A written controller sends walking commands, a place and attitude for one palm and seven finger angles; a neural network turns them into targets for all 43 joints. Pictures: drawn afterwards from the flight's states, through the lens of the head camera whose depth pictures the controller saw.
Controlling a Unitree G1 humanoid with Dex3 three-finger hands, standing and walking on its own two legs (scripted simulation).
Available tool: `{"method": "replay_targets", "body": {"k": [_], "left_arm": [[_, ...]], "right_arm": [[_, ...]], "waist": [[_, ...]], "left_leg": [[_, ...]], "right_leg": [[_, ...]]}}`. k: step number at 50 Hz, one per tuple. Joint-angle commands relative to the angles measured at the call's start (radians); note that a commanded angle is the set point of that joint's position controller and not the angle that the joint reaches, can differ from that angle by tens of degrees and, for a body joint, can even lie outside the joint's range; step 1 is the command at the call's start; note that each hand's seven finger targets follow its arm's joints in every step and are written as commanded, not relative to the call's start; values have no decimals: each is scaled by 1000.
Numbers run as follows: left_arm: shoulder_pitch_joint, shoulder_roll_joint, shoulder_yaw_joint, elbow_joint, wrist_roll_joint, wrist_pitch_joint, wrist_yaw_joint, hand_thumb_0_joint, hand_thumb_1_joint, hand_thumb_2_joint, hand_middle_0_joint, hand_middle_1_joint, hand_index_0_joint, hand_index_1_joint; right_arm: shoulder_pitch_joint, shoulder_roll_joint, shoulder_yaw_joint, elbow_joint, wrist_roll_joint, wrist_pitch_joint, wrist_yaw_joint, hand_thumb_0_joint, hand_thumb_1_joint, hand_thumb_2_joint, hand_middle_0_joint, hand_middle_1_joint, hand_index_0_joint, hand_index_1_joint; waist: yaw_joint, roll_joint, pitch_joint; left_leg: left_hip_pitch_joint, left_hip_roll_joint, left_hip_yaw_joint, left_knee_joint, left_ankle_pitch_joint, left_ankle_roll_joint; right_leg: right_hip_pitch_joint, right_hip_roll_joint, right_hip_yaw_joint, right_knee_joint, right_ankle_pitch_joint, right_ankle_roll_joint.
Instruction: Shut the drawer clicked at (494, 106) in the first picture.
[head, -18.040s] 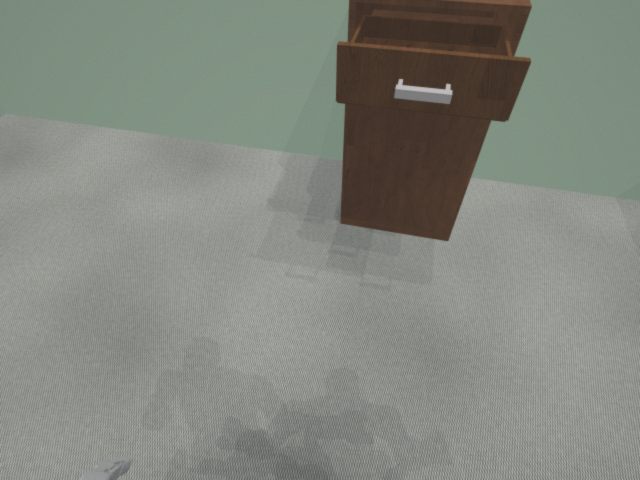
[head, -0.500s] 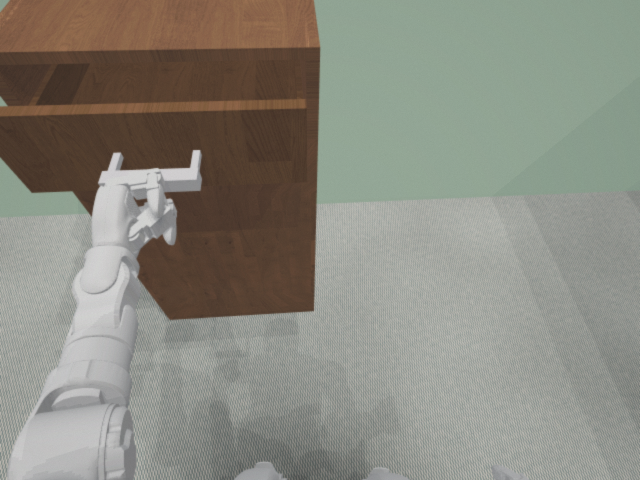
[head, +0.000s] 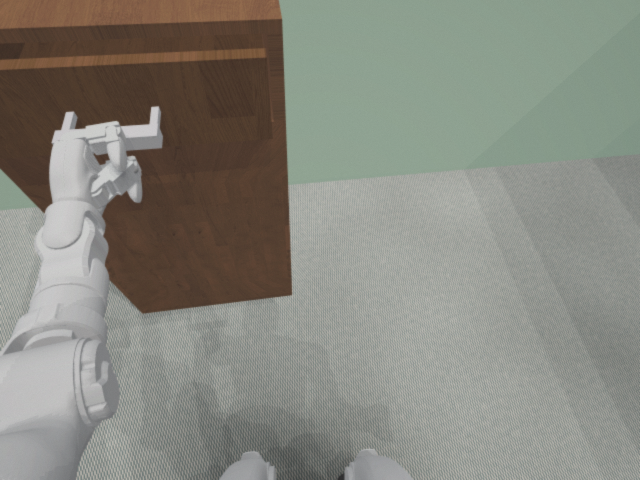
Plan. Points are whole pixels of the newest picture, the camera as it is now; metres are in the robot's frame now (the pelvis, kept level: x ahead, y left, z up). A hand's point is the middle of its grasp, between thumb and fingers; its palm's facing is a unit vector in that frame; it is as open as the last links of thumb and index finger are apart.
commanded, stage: push the drawer shut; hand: left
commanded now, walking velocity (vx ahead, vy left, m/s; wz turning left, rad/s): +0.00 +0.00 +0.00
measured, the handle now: (111, 128) +0.55 +0.26 +0.08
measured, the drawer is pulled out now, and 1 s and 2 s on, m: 0.04 0.00 0.00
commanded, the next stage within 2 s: pull the fist back off the drawer in 0.64 s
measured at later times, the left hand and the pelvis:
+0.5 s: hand (131, 142) +0.52 +0.22 +0.09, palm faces +0.11 -0.99 -0.02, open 3.2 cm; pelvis +0.01 +0.01 +0.00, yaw +0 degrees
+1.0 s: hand (125, 141) +0.52 +0.23 +0.09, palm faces +0.11 -0.99 -0.02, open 2.9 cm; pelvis -0.02 +0.02 -0.02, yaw +1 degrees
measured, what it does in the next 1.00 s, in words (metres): stands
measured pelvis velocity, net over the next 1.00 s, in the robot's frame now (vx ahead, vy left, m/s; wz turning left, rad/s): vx -0.02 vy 0.02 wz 0.01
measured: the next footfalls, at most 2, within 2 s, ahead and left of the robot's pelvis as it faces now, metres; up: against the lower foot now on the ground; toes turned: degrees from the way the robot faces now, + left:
none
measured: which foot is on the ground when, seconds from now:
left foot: down 0.00-1.00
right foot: down 0.00-1.00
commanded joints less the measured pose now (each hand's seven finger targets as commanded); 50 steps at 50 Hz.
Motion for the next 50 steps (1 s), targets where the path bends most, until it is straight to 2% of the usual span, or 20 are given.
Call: {"method": "replay_targets", "body": {"k": [1,3,6,9,11,12,13,17,19,20,26,28,30,32,34,37,39,43,46,50], "left_arm": [[-524,251,18,-199,-2,-60,1,0,900,900,-1400,-1600,-1400,-1600],[-524,288,43,-172,3,-57,1,0,900,900,-1400,-1600,-1400,-1600],[-571,283,29,-187,7,-61,-3,0,900,900,-1400,-1600,-1400,-1600],[-559,298,47,-174,11,-62,-2,0,900,900,-1400,-1600,-1400,-1600],[-579,299,40,-153,12,-54,-1,0,900,900,-1400,-1600,-1400,-1600],[-583,322,58,-156,15,-55,1,0,900,900,-1400,-1600,-1400,-1600],[-586,327,61,-158,20,-56,3,0,900,900,-1400,-1600,-1400,-1600],[-644,329,47,-134,31,-47,9,0,900,900,-1400,-1600,-1400,-1600],[-634,342,63,-124,34,-49,13,0,900,900,-1400,-1600,-1400,-1600],[-644,358,65,-107,39,-46,14,0,900,900,-1400,-1600,-1400,-1600],[-767,382,60,-69,52,-38,26,0,900,900,-1400,-1600,-1400,-1600],[-826,408,66,-91,60,-47,29,0,900,900,-1400,-1600,-1400,-1600],[-869,373,22,-60,63,-46,29,0,900,900,-1400,-1600,-1400,-1600],[-889,382,23,-46,64,-48,33,0,900,900,-1400,-1600,-1400,-1600],[-920,358,-9,-29,67,-43,37,0,900,900,-1400,-1600,-1400,-1600],[-961,387,-6,-18,65,-35,43,0,900,900,-1400,-1600,-1400,-1600],[-970,367,-12,-38,70,-40,44,0,900,900,-1400,-1600,-1400,-1600],[-946,341,-22,-2,72,-26,44,0,900,900,-1400,-1600,-1400,-1600],[-934,382,4,1,71,-17,44,0,900,900,-1400,-1600,-1400,-1600],[-884,386,20,-24,68,-16,40,0,900,900,-1400,-1600,-1400,-1600]], "right_arm": [[126,-165,-53,-60,-3,-17,-9,0,-900,-900,200,300,200,300],[139,-171,-52,-57,-7,-14,-9,0,-900,-900,200,300,200,300],[149,-172,-53,-52,-11,-7,-7,0,-900,-900,200,300,200,300],[163,-175,-55,-52,-15,0,-4,0,-900,-900,200,300,200,300],[167,-176,-52,-49,-16,6,-1,0,-900,-900,200,300,200,300],[173,-180,-53,-51,-17,8,-2,0,-900,-900,200,300,200,300],[176,-181,-54,-50,-19,12,-1,0,-900,-900,200,300,200,300],[188,-183,-50,-45,-23,20,-1,0,-900,-900,200,300,200,300],[199,-187,-52,-45,-26,23,-1,0,-900,-900,200,300,200,300],[199,-187,-49,-42,-26,25,-2,0,-900,-900,200,300,200,300],[219,-194,-43,-26,-30,22,-5,0,-900,-900,200,300,200,300],[226,-198,-42,-18,-35,18,-8,0,-900,-900,200,300,200,300],[229,-198,-36,-7,-36,11,-9,0,-900,-900,200,300,200,300],[231,-205,-34,-4,-39,2,-11,0,-900,-900,200,300,200,300],[235,-209,-28,2,-40,-6,-13,0,-900,-900,200,300,200,300],[238,-218,-22,5,-40,-25,-18,0,-900,-900,200,300,200,300],[245,-216,-22,0,-46,-30,-15,0,-900,-900,200,300,200,300],[248,-217,-23,-5,-49,-33,-7,0,-900,-900,200,300,200,300],[246,-223,-21,-12,-48,-32,-5,0,-900,-900,200,300,200,300],[246,-222,-24,-30,-47,-28,0,0,-900,-900,200,300,200,300]], "waist": [[-49,69,-399],[-46,63,-405],[-61,96,-434],[-54,112,-463],[-67,93,-435],[-61,85,-442],[-61,119,-454],[-85,116,-434],[-80,122,-466],[-84,117,-448],[-130,110,-419],[-139,154,-445],[-164,164,-417],[-168,181,-416],[-189,188,-412],[-198,200,-408],[-189,227,-459],[-192,200,-436],[-179,187,-422],[-155,190,-442]], "left_leg": [[270,-7,-58,-83,312,10],[254,-7,-59,-75,324,11],[299,0,-68,-66,363,7],[317,2,-69,-61,407,4],[302,4,-70,-60,395,6],[291,4,-71,-59,398,6],[311,4,-71,-54,420,5],[305,8,-78,-53,412,4],[326,9,-80,-46,448,2],[311,11,-83,-43,440,2],[276,10,-94,-39,367,7],[294,12,-103,-30,372,5],[309,17,-122,-31,347,0],[305,17,-129,-32,304,-1],[310,22,-143,-35,270,-1],[277,21,-145,-40,192,3],[312,18,-154,-36,216,-2],[281,15,-157,-37,166,2],[245,15,-154,-43,123,4],[257,15,-150,-48,136,3]], "right_leg": [[129,14,63,-96,292,11],[136,15,65,-92,304,9],[102,17,58,-86,313,9],[107,20,54,-79,342,7],[93,22,51,-84,331,10],[107,22,53,-81,337,10],[96,23,53,-78,349,7],[60,23,46,-80,325,10],[60,24,45,-75,342,9],[52,24,44,-76,335,9],[7,26,43,-88,270,15],[-15,25,43,-80,261,11],[-79,27,32,-82,209,11],[-104,27,32,-85,166,9],[-147,26,26,-80,135,9],[-158,24,26,-83,88,11],[-157,25,23,-73,97,6],[-164,25,21,-78,72,4],[-153,23,24,-79,49,5],[-130,24,24,-79,55,2]]}}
